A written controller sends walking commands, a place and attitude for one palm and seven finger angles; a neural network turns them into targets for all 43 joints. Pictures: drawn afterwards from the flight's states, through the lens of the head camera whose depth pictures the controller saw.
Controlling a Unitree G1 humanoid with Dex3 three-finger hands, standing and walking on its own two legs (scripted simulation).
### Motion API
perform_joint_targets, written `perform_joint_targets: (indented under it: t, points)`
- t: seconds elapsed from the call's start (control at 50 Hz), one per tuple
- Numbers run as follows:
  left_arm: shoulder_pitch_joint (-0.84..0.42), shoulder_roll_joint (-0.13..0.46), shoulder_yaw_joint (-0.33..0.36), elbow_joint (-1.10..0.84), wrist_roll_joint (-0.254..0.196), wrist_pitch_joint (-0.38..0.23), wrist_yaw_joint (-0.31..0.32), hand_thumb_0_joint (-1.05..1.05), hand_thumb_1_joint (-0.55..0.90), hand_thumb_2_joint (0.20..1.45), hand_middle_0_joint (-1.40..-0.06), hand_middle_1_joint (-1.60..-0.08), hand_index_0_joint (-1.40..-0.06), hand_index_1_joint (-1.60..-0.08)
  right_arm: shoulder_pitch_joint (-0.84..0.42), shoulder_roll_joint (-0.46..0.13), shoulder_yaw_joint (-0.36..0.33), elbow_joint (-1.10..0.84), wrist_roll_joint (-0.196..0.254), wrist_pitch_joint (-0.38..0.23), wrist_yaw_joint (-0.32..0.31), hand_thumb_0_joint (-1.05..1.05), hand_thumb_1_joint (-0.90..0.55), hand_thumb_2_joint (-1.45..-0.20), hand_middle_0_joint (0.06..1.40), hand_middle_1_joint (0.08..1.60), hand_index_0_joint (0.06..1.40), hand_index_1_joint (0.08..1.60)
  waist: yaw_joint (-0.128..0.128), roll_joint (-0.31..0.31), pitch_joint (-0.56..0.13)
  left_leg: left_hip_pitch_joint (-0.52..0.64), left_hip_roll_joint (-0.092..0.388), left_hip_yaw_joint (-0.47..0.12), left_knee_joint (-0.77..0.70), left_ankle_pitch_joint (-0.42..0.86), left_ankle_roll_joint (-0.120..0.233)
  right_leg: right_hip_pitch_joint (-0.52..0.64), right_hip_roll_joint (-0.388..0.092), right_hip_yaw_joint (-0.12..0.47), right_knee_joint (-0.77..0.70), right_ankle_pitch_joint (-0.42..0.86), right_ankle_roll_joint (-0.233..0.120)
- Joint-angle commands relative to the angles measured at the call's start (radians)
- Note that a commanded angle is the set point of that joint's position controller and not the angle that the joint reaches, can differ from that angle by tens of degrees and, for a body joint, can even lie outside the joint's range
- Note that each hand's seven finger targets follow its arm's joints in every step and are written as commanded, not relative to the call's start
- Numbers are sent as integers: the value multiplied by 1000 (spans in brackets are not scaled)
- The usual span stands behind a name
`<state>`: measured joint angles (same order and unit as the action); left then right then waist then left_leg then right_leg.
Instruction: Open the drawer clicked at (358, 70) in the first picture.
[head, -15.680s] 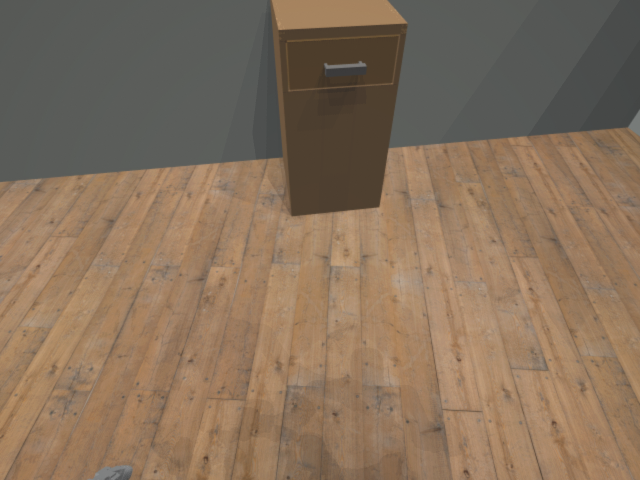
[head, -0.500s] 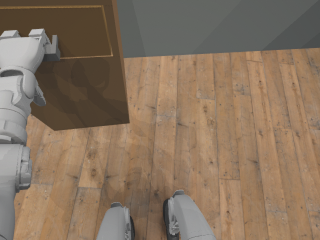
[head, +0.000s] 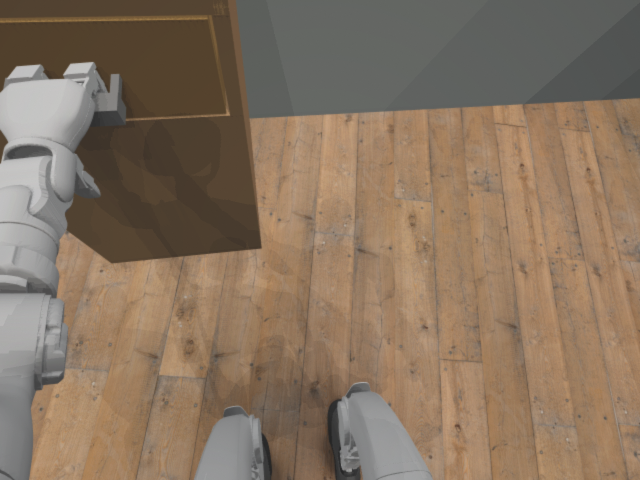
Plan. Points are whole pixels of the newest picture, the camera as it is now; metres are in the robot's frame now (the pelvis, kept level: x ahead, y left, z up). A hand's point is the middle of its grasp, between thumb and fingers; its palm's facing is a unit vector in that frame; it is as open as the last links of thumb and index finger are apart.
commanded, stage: close the thumb around the handle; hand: left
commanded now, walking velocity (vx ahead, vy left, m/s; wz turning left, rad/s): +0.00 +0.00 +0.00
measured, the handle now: (63, 97) +0.59 +0.26 +0.02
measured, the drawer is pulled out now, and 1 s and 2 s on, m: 0.00 0.02 0.12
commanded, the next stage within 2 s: pull the drawer open in 0.46 s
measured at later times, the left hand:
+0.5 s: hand (74, 142) +0.54 +0.25 +0.00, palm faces -0.08 -0.02 -1.00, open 6.1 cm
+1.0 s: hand (73, 158) +0.51 +0.25 +0.00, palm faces -0.08 -0.05 -1.00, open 6.2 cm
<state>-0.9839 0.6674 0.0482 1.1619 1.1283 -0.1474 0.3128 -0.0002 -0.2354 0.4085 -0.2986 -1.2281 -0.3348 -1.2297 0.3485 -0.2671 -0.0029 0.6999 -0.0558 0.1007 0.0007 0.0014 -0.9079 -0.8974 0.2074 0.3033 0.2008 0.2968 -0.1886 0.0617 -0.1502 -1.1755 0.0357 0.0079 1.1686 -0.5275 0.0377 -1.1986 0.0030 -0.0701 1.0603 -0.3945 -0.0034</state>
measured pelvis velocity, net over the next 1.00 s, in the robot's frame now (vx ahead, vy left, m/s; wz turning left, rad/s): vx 0.03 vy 0.01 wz -0.02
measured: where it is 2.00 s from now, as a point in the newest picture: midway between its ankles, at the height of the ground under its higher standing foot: (302, 477)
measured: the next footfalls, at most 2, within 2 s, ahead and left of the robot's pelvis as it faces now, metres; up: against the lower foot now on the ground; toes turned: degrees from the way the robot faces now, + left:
none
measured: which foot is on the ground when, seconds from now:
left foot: down 0.00-1.00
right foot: down 0.00-1.00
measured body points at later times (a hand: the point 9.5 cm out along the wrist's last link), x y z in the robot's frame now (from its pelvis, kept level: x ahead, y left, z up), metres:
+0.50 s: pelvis +0.00 +0.00 +0.00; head +0.18 +0.02 +0.42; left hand +0.53 +0.25 +0.05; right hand -0.01 -0.27 -0.12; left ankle -0.01 +0.09 -0.64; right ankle +0.04 -0.13 -0.64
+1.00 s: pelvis +0.03 +0.01 +0.02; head +0.19 +0.01 +0.44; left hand +0.51 +0.25 +0.05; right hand +0.03 -0.27 -0.11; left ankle -0.01 +0.09 -0.64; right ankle +0.04 -0.13 -0.64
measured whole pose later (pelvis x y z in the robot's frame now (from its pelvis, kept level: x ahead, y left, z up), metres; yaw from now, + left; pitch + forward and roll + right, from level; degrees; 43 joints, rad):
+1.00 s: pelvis +0.03 +0.01 +0.02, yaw -1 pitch +28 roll -3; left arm -0.73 0.56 0.06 0.99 1.10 -0.14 0.37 0.01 0.67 0.74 -0.26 -1.35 -0.34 -1.35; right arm 0.33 -0.26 -0.03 0.70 -0.05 0.14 0.02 0.00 -0.91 -0.90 0.21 0.30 0.20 0.30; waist -0.12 0.06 -0.16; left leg -1.01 0.04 0.05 1.06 -0.54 0.04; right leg -1.06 0.01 -0.03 0.97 -0.41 0.01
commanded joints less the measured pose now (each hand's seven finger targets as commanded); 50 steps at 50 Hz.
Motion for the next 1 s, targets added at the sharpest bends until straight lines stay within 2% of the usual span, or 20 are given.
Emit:
perform_joint_targets:
  t: [0.0,0.02,0.04,0.08,0.14,0.16,0.24,0.28,0.38,0.44,0.46,0.5,0.54,0.56,0.64,0.68,0.72,0.82,0.88,0.98]
  points:
    - [-371,264,57,-160,-8,-1,33,0,228,612,-352,-1278,-352,-1278,218,-194,-66,-10,-3,0,-20,0,-900,-900,200,300,200,300,-8,112,-529,394,-29,-63,-122,478,3,304,48,14,-85,273,-31]
    - [-373,262,53,-172,-7,-4,35,0,284,636,-356,-1284,-356,-1284,221,-192,-67,-12,-3,1,-20,0,-900,-900,200,300,200,300,-7,134,-534,407,-28,-62,-122,498,1,301,47,14,-85,283,-32]
    - [-347,254,52,-162,-9,-3,34,0,340,660,-360,-1290,-360,-1290,218,-191,-68,-14,-2,0,-18,0,-900,-900,200,300,200,300,1,131,-535,406,-30,-58,-121,494,1,306,48,13,-86,279,-32]
    - [-344,256,56,-153,-13,-3,35,0,452,708,-368,-1302,-368,-1302,218,-192,-67,-15,-2,2,-19,0,-900,-900,200,300,200,300,-8,95,-511,380,-30,-53,-123,478,6,322,48,15,-91,285,-29]
    - [-346,262,57,-155,-8,-7,38,0,620,780,-380,-1320,-380,-1320,217,-193,-67,-16,-2,3,-19,0,-900,-900,200,300,200,300,-1,111,-534,386,-32,-57,-120,487,3,318,46,16,-82,288,-31]
    - [-357,245,44,-156,-5,-7,41,0,676,804,-384,-1326,-384,-1326,216,-191,-70,-14,-2,2,-20,0,-900,-900,200,300,200,300,-12,111,-526,393,-29,-58,-117,492,3,303,47,15,-83,289,-30]
    - [-338,269,64,-140,-13,1,42,0,900,900,-400,-1350,-400,-1350,217,-193,-65,-14,-3,6,-19,0,-900,-900,200,300,200,300,-2,98,-517,373,-32,-51,-117,499,5,328,47,17,-81,307,-29]
    - [-346,258,57,-166,-9,0,45,0,900,900,-400,-1350,-400,-1350,218,-192,-71,-17,-3,6,-19,0,-900,-900,200,300,200,300,0,113,-547,398,-31,-55,-118,519,2,333,47,17,-80,319,-30]
    - [-348,249,51,-152,-15,5,43,0,900,900,-400,-1350,-400,-1350,218,-194,-70,-16,-1,8,-18,0,-900,-900,200,300,200,300,-4,103,-527,395,-30,-59,-124,500,2,324,47,13,-84,295,-29]
    - [-367,231,39,-175,-12,0,43,0,900,900,-400,-1350,-400,-1350,218,-190,-73,-16,-1,7,-17,0,-900,-900,200,300,200,300,-7,129,-557,425,-28,-62,-119,519,-2,310,47,13,-83,296,-29]
    - [-347,248,55,-161,-9,3,45,0,900,900,-400,-1350,-400,-1350,220,-193,-73,-11,-2,8,-18,0,-900,-900,200,300,200,300,-2,111,-549,425,-27,-64,-121,523,-3,311,48,10,-82,297,-30]
    - [-348,218,40,-161,-14,2,45,0,900,900,-400,-1350,-400,-1350,215,-189,-74,-13,-3,6,-16,0,-900,-900,200,300,200,300,-6,116,-541,433,-25,-65,-122,532,-3,303,48,11,-85,298,-29]
    - [-355,242,52,-174,-10,-1,48,0,900,900,-400,-1350,-400,-1350,220,-192,-75,-9,-4,6,-17,0,-900,-900,200,300,200,300,-4,118,-554,432,-26,-63,-120,533,-2,314,48,13,-86,308,-29]
    - [-318,245,62,-180,-13,-1,48,0,900,900,-400,-1350,-400,-1350,218,-191,-74,-12,-4,7,-15,0,-900,-900,200,300,200,300,13,121,-565,438,-28,-58,-124,547,-3,337,48,14,-84,321,-30]
    - [-212,210,66,-214,-28,-8,43,0,900,900,-400,-1350,-400,-1350,207,-185,-79,-20,-4,11,-9,0,-900,-900,200,300,200,300,44,129,-580,479,-22,-53,-134,605,-7,366,49,13,-91,355,-30]
    - [-146,197,66,-212,-34,-6,41,0,900,900,-400,-1350,-400,-1350,199,-183,-78,-24,-1,15,-5,0,-900,-900,200,300,200,300,58,98,-558,468,-22,-51,-149,590,-7,392,51,11,-100,354,-31]
    - [-125,169,52,-223,-37,-10,42,0,900,900,-400,-1350,-400,-1350,193,-182,-81,-24,2,16,-5,0,-900,-900,200,300,200,300,56,89,-540,479,-18,-52,-158,603,-6,387,51,10,-104,358,-31]
    - [-26,152,66,-264,-41,-11,57,0,900,900,-400,-1350,-400,-1350,180,-181,-89,-24,1,23,-1,0,-900,-900,200,300,200,300,82,70,-540,497,-17,-38,-179,638,-6,436,49,16,-116,399,-30]
    - [44,133,68,-267,-42,-7,66,0,900,900,-400,-1350,-400,-1350,167,-179,-93,-27,3,29,1,0,-900,-900,200,300,200,300,95,27,-510,479,-21,-25,-190,635,-1,471,49,21,-127,419,-30]
    - [127,78,54,-309,-34,-3,89,0,900,900,-400,-1350,-400,-1350,149,-169,-103,-37,3,38,5,0,-900,-900,200,300,200,300,116,35,-503,525,-15,-23,-204,723,-6,485,46,20,-131,457,-33]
